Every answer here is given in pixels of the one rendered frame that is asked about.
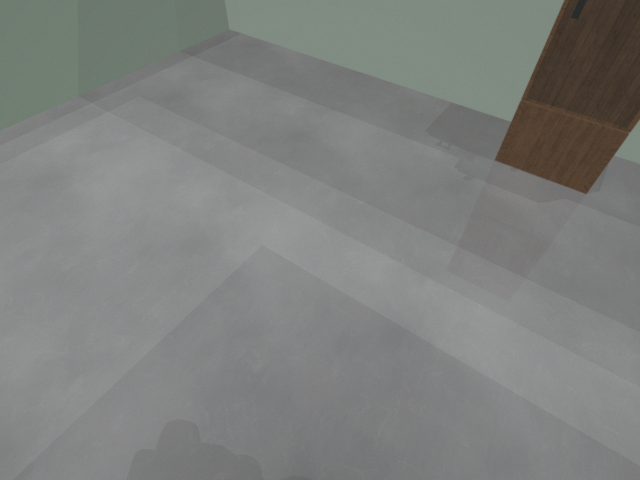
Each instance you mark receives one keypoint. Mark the cupboard door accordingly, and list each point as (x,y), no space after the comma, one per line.
(592,66)

